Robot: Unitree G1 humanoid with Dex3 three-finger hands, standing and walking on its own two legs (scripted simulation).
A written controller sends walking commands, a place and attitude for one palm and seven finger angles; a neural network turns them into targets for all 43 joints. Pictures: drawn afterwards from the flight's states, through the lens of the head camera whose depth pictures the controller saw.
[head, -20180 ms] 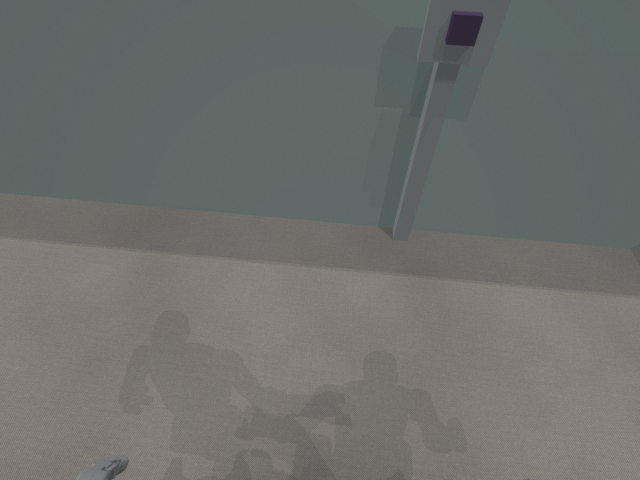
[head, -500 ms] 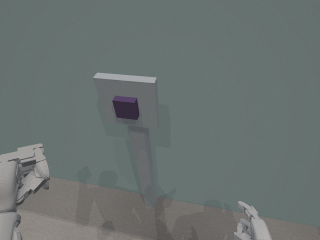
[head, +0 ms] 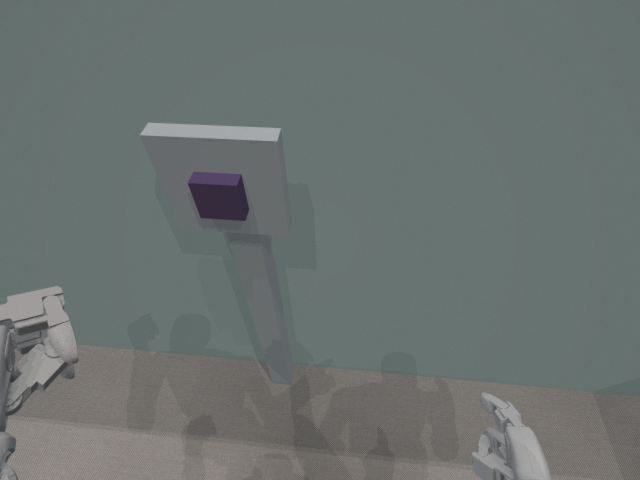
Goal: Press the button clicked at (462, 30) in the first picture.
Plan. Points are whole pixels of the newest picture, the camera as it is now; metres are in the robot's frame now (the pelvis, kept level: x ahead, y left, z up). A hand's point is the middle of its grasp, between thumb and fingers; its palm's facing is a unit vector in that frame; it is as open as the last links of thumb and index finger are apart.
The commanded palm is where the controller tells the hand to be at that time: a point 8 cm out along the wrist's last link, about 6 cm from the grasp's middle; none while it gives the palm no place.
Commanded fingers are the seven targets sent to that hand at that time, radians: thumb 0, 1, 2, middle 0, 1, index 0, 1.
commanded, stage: step back with the hand held close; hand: left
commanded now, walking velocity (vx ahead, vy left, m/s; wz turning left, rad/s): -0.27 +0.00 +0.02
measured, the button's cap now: (220, 195) +0.47 +0.18 +0.09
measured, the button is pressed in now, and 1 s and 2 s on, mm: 0 0 0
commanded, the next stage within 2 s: stop stepping back and stand still in 1.10 s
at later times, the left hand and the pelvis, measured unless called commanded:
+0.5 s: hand (18, 433) +0.13 +0.24 +0.16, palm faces +0.40 -0.79 -0.47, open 3.1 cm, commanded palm +0.06 +0.29 +0.17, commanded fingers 0.00 0.90 0.90 -1.30 -1.50 -1.30 -1.50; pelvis -0.07 +0.01 -0.02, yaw +0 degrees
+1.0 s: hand out of the picture +0.07 +0.27 +0.17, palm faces +0.44 -0.77 -0.46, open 3.1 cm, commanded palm +0.01 +0.29 +0.17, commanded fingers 0.00 0.90 0.90 -1.30 -1.50 -1.30 -1.50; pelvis -0.12 +0.01 -0.01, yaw +0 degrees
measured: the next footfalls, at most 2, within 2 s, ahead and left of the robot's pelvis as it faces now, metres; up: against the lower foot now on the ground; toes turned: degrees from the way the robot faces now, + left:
right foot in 1.06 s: -0.16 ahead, -0.13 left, +0.00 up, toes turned -1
left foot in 1.26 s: -0.07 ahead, +0.09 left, +0.00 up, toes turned -4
